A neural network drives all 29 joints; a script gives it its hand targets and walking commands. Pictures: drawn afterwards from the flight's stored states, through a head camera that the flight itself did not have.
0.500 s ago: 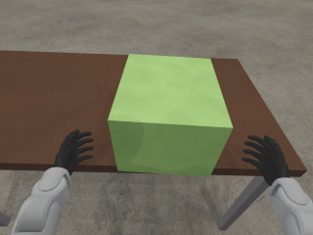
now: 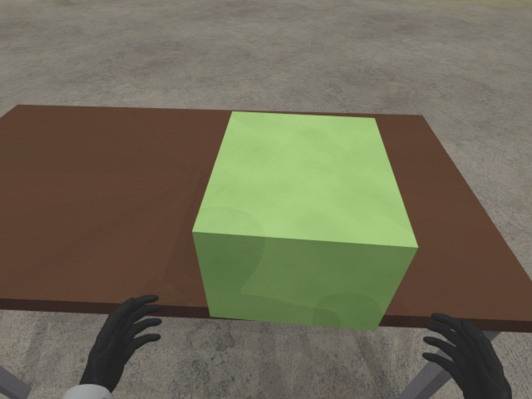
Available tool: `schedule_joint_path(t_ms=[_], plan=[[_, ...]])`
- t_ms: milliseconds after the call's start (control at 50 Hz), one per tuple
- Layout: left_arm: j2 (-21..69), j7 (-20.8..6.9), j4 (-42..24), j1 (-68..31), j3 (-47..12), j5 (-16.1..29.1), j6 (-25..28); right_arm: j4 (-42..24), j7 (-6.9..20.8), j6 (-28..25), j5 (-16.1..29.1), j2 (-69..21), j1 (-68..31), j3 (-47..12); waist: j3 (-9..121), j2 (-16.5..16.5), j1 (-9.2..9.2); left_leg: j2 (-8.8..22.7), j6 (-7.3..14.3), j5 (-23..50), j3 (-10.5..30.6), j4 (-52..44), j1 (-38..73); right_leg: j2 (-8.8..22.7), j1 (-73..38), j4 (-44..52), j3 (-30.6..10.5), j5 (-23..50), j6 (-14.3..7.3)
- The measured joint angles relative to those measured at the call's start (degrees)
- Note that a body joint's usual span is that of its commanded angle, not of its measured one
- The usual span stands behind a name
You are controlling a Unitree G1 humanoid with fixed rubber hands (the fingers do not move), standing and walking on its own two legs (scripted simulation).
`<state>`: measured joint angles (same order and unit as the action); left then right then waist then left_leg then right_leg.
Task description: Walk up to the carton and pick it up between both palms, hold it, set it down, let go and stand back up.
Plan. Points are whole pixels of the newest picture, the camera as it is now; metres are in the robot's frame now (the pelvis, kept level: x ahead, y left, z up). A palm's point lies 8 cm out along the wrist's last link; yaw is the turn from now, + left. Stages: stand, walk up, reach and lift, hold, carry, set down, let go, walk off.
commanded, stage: set down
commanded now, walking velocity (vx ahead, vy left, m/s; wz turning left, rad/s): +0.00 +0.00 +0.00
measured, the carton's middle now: (297, 211) +0.44 -0.03 +0.07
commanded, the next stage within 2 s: let go in 0.04 s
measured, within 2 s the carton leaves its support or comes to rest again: neither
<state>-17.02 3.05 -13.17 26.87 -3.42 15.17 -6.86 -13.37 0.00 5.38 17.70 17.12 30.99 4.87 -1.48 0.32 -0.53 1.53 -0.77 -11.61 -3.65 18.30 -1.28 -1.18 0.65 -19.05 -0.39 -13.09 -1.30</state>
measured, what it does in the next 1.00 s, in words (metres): stands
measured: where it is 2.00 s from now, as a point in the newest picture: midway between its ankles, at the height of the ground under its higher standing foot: outside the picture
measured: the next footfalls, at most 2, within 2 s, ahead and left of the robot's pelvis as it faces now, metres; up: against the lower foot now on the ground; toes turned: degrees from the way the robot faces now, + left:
none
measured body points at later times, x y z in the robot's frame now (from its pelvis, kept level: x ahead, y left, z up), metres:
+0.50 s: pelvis -0.01 +0.00 +0.00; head -0.02 +0.00 +0.45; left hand +0.16 +0.23 -0.03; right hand +0.16 -0.24 -0.02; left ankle -0.01 +0.12 -0.75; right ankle -0.02 -0.10 -0.75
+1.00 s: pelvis -0.01 -0.01 +0.00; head +0.00 -0.01 +0.45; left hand +0.14 +0.23 -0.10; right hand +0.14 -0.23 -0.10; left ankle -0.01 +0.12 -0.75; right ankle -0.02 -0.10 -0.75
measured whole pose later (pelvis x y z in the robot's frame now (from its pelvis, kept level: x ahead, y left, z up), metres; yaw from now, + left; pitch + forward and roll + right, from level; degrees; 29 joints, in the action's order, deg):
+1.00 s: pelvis -0.01 -0.01 +0.00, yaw +1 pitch -3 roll +0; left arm -11.9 -0.1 31.9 13.1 0.6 -1.2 -4.3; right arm 37.5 0.5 -5.5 -1.7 10.0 14.1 1.9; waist -3.6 0.3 -0.9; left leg 2.3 -1.3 -13.1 -2.3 23.1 -6.7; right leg -1.8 5.1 -22.8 0.9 -14.4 -1.9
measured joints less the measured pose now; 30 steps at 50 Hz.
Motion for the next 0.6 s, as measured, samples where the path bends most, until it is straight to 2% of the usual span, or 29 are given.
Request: schedule_joint_path(t_ms=[260, 600], plan=[[1.5, -1.7, 8.8, -0.9, 0.5, -3.4, 1.8, 6.4, -0.5, -1.8, -3.7, -1.7, -0.9, -1.5, -1.3, -0.3, -0.07, 0.0, 0.0, 0.1, 0.3, -0.5, 1.6, 0.0, -1.9, 0.9, 0.3, 0.2, -0.1], [3.3, -2.2, 28.3, -8.4, 1.8, -8.1, 2.8, 26.9, 0.6, -6.2, -11.2, -5.2, -9.2, -2.7, -2.7, 0.1, -0.99, 0.1, 0.1, 0.6, -0.1, 0.7, -1.4, -0.1, 1.5, -0.6, -0.1, 0.7, 0.0]])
